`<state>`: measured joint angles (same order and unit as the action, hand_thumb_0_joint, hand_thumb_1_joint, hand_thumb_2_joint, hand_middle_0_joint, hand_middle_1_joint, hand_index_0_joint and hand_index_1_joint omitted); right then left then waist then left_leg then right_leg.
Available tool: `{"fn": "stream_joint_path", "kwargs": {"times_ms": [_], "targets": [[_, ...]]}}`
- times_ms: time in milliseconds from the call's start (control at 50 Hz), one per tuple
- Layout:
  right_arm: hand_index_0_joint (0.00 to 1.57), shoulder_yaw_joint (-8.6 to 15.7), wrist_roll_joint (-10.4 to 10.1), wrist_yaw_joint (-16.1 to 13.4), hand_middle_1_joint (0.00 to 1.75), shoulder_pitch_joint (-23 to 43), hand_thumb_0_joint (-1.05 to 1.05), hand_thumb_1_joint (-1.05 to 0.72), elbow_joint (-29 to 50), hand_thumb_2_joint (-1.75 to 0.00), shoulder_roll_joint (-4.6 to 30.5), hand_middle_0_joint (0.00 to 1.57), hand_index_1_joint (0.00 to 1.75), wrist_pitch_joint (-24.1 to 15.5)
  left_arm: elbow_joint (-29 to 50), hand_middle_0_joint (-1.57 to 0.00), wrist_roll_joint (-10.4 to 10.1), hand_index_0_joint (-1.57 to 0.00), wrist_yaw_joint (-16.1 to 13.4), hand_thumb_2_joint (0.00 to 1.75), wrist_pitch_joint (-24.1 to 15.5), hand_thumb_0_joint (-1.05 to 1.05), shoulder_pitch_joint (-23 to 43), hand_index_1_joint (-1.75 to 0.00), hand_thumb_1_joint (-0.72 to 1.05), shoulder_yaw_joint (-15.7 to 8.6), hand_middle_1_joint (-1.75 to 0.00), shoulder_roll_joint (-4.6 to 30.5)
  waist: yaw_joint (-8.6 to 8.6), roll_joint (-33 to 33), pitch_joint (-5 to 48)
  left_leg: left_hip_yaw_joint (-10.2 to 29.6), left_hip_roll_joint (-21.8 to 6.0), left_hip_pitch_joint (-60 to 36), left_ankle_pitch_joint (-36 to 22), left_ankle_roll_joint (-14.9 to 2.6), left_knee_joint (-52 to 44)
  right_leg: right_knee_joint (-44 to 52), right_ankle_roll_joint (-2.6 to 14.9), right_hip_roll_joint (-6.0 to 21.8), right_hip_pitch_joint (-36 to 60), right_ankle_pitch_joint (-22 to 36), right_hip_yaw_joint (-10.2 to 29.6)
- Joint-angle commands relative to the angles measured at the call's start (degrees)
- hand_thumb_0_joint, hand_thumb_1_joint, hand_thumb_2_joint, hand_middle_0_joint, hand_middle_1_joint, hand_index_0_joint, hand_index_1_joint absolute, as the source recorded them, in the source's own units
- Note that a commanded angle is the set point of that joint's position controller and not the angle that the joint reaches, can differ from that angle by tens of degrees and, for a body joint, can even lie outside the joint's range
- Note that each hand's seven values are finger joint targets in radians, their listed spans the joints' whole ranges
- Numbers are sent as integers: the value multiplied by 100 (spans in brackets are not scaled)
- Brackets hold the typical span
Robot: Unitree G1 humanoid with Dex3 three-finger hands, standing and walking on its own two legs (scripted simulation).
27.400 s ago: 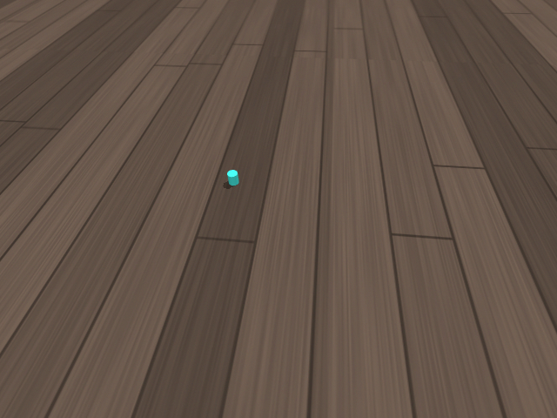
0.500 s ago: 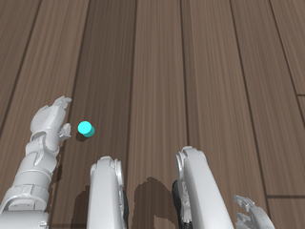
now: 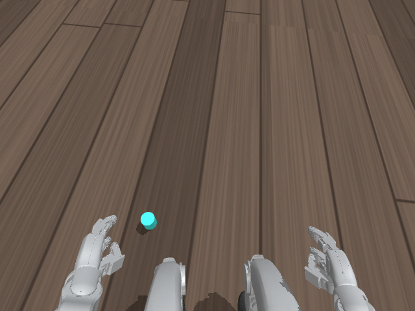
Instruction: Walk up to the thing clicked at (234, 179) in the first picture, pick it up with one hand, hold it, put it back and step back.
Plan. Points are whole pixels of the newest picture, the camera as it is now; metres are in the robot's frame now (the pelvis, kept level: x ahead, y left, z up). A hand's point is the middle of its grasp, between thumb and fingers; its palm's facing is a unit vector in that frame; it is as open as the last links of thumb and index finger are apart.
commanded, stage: home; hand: left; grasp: from above
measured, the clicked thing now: (148, 220) +0.47 +0.24 -0.58
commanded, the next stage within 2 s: none
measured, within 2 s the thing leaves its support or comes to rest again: neither
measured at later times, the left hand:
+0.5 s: hand (96, 265) +0.21 +0.18 +0.06, palm faces +0.08 -0.98 -0.20, open 7.4 cm
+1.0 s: hand (98, 269) +0.21 +0.18 +0.05, palm faces +0.08 -0.98 -0.20, open 7.4 cm
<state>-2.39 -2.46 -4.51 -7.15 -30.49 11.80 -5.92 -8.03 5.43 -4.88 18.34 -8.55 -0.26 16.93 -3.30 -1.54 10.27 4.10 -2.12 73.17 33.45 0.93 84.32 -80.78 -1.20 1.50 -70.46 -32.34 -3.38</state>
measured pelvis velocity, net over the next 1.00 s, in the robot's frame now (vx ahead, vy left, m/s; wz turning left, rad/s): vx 0.05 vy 0.00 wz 0.03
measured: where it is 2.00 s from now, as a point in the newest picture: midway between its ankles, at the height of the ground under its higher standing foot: outside the picture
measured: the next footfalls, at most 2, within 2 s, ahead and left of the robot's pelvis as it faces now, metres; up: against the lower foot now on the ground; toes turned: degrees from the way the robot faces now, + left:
none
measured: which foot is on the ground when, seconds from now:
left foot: down 0.00-1.00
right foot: down 0.00-1.00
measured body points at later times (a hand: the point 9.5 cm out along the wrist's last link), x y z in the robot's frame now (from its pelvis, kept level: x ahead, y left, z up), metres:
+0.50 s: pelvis +0.06 +0.00 +0.10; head +0.07 +0.01 +0.55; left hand +0.21 +0.24 +0.07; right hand +0.22 -0.24 +0.04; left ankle +0.05 +0.12 -0.58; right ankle +0.06 -0.14 -0.58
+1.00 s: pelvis +0.05 +0.00 +0.10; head +0.07 +0.00 +0.55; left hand +0.20 +0.23 +0.07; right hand +0.21 -0.24 +0.04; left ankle +0.05 +0.12 -0.58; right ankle +0.06 -0.14 -0.58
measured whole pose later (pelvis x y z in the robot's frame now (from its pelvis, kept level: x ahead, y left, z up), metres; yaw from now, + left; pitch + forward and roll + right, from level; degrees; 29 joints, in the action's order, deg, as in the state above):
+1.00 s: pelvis +0.05 +0.00 +0.10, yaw +2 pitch +9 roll -3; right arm -2.3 -0.5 -10.4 -16.9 -31.3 12.4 -13.4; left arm 6.9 -2.8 -1.4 25.9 -28.2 -1.7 12.7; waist -2.4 -2.4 8.6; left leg 3.1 -2.4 38.8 28.0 1.0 57.2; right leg -53.2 -1.1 1.1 -35.9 -26.6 -3.7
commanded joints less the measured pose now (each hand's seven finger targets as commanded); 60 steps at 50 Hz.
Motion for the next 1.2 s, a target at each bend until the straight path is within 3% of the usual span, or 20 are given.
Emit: {"fn": "stream_joint_path", "kwargs": {"times_ms": [0, 120, 220, 300, 420, 640, 840, 1180], "targets": [[20, 292, 13, -302, 30, -247, 0, -90, 734, -90, 779, 20, 30, -396, 1509, -20, -374, -20, -135, 90, 75, 0, -12, -30, 90, -484, -30, 571, -80, -435, 1613, 50, 134, -2283, -563, -162, -2085, 1903, 200, -183, 1777, 706, 139], [20, 229, 55, -547, 30, -552, 0, -90, 856, -90, 710, 20, 30, -599, 2064, -20, -797, -20, -68, 90, 403, 0, -1016, -30, 90, -567, -30, 288, 1, -460, 1246, -13, 124, -3163, -1457, -111, -2809, 2609, 166, -236, 2770, 1453, 19], [20, 232, 85, -657, 30, -674, 0, -90, 988, -90, 647, 20, 30, -728, 2516, -20, -933, -20, 26, 90, 578, 0, -1744, -30, 90, -542, -30, 137, 34, -296, 980, -131, 166, -3602, -2216, -120, -3131, 3092, 156, -290, 3405, 2071, -73], [20, 267, 128, -687, 30, -683, 0, -90, 1028, -90, 662, 20, 30, -812, 2640, -20, -903, -20, 132, 90, 625, 0, -2023, -30, 90, -517, -30, 99, 51, -175, 507, -160, 198, -3694, -1921, -152, -3415, 3425, 134, -291, 3525, 1806, -108], [20, 335, 186, -673, 30, -639, 0, -90, 1005, -90, 739, 20, 30, -963, 2652, -20, -868, -20, 285, 90, 603, 0, -1997, -30, 90, -486, -30, 100, 19, -42, 229, -193, 209, -3826, -1818, -162, -3589, 3566, 104, -295, 3587, 1659, -159], [20, 366, 237, -645, 30, -577, 0, -90, 883, -90, 771, 20, 30, -1089, 2594, -20, -784, -20, 330, 90, 477, 0, -1937, -30, 90, -530, -30, 168, 79, -176, 425, -223, 234, -4064, -2247, -139, -3510, 3502, 91, -252, 3785, 2121, -98], [20, 333, 233, -642, 30, -472, 0, -90, 849, -90, 777, 20, 30, -1110, 2596, -20, -789, -20, 315, 90, 480, 0, -1815, -30, 90, -464, -30, 157, 94, -124, 282, -156, 208, -3950, -1761, -146, -3664, 3575, 102, -278, 3716, 1645, -133], [20, 345, 211, -673, 30, -486, 0, -90, 829, -90, 783, 20, 30, -1155, 2611, -20, -800, -20, 336, 90, 526, 0, -1779, -30, 90, -475, -30, 195, 110, -155, 254, -178, 186, -3930, -1607, -148, -3686, 3591, 100, -270, 3655, 1489, -113]]}}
